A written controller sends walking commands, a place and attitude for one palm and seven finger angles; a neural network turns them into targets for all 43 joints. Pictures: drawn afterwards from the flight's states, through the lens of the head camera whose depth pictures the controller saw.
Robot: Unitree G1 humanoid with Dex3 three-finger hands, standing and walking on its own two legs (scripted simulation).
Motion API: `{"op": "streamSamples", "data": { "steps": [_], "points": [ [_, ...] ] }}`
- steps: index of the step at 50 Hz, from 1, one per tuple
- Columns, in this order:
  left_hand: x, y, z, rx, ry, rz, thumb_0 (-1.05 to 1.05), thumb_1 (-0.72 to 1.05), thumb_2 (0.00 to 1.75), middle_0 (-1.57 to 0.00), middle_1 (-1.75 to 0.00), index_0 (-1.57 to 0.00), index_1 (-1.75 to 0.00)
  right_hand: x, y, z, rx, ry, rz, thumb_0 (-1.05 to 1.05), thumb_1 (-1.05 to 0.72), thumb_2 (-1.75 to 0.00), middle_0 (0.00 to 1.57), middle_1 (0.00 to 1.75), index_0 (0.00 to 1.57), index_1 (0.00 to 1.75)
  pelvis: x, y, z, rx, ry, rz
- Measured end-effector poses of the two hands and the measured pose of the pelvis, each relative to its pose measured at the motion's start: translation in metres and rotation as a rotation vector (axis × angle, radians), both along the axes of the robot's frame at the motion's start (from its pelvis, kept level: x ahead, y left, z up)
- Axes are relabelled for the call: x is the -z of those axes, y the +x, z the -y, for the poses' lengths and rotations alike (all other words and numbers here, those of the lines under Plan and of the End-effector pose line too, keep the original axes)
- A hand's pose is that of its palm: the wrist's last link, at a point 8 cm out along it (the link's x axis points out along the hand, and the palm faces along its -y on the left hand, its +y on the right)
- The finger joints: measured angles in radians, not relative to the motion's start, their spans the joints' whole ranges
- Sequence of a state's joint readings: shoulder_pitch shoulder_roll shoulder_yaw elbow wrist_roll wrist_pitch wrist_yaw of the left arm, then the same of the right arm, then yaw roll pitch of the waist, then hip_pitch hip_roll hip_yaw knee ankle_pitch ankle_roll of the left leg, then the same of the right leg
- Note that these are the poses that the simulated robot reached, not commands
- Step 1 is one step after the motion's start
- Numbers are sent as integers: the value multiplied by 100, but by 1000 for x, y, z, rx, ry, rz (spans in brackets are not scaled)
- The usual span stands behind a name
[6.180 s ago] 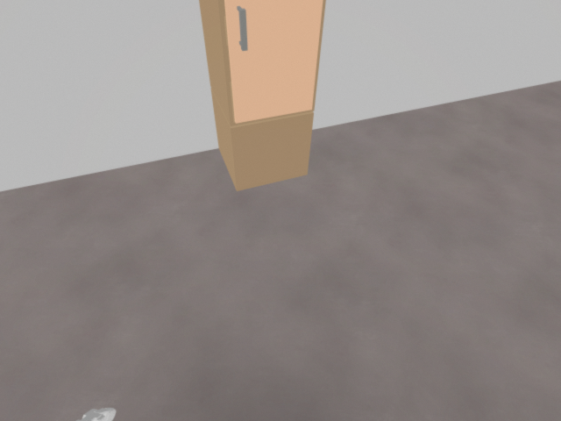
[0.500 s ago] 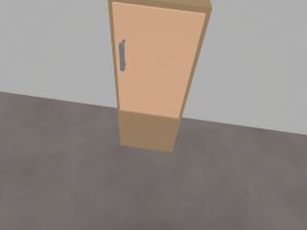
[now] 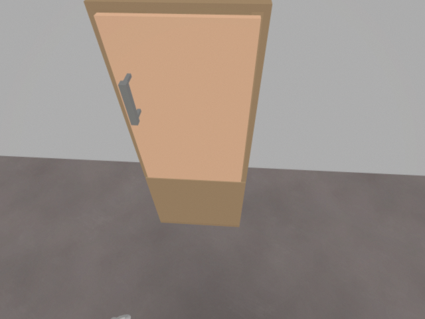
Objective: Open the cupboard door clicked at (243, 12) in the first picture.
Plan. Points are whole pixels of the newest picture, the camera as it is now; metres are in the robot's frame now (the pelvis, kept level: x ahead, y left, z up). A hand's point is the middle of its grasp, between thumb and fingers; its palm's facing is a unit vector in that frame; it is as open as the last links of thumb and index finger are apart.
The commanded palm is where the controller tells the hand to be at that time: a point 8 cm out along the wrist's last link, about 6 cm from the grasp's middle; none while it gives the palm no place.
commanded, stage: take the last steps up to it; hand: left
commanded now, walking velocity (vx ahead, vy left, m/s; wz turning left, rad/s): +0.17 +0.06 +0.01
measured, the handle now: (131, 100) +0.63 +0.24 +0.06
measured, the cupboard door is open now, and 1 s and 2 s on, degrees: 0 0 0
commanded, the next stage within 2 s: come to a stop and stand still in 0.06 s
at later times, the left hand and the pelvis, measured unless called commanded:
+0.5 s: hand out of the picture +0.08 +0.21 -0.17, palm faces +0.03 -0.99 -0.16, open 7.4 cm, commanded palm none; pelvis +0.08 +0.04 +0.01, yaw -3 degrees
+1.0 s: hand out of the picture +0.07 +0.15 -0.16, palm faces +0.00 -0.98 -0.21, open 7.3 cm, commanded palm none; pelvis +0.01 -0.03 +0.01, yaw -2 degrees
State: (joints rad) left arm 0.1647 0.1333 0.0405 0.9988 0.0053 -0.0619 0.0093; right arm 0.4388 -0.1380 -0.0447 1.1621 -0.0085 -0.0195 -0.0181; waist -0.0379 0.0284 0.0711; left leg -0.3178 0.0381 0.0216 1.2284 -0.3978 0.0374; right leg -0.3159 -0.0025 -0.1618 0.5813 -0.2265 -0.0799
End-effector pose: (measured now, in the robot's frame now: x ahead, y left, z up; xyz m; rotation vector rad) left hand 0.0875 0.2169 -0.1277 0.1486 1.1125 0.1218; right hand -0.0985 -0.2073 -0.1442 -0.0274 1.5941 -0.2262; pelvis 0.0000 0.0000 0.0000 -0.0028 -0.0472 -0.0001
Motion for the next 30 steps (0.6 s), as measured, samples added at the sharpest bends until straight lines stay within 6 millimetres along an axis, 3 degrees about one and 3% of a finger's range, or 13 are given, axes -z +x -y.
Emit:
{"op": "streamSamples", "data": {
  "steps": [4, 8, 12, 16, 19, 23, 26, 30],
  "points": [
    [-10, -7, -14, -36, 48, -68, -2, 95, 90, -20, -30, -20, -30, -6, 86, 16, -49, -29, 167, 1, -91, -90, 20, 30, 20, 30, -11, 21, 2, 0, -3, -18],
    [-11, -16, -20, -50, 42, -150, -1, 94, 90, -20, -30, -20, -30, -14, 158, 17, -88, -38, 291, 1, -92, -90, 19, 30, 20, 30, -16, 43, -2, 3, -6, -31],
    [-5, -24, -22, -84, 7, -214, 0, 93, 90, -20, -30, -20, -30, -20, 211, 11, -139, -57, 345, 1, -93, -90, 20, 30, 20, 30, -17, 65, -13, 6, -15, -32],
    [10, -28, -26, -111, -35, -284, 0, 91, 90, -20, -30, -19, -30, -20, 251, -7, -176, -77, 380, 1, -93, -90, 20, 30, 20, 30, -10, 85, -30, 15, -34, -23],
    [18, -26, -28, -114, -51, -321, 0, 91, 90, -20, -30, -19, -30, -24, 268, -24, -187, -75, 389, 1, -92, -90, 20, 30, 20, 30, -9, 93, -36, 25, -7, -16],
    [18, -18, -33, -83, -46, -345, 0, 91, 90, -20, -30, -19, -30, -26, 275, -35, -164, -73, 404, 0, -92, -90, 20, 30, 20, 30, -11, 89, -39, 44, 4, -19],
    [12, -10, -40, -59, -17, -334, 0, 91, 90, -20, -30, -20, -30, -26, 270, -31, -140, -78, 408, -1, -92, -90, 20, 30, 20, 30, -13, 79, -37, 52, -4, -27],
    [6, 2, -48, -37, 38, -280, 0, 91, 90, -20, -30, -20, -30, -21, 248, -11, -111, -86, 392, -1, -92, -90, 20, 30, 21, 30, -11, 63, -27, 66, -6, -30]
  ]
}}
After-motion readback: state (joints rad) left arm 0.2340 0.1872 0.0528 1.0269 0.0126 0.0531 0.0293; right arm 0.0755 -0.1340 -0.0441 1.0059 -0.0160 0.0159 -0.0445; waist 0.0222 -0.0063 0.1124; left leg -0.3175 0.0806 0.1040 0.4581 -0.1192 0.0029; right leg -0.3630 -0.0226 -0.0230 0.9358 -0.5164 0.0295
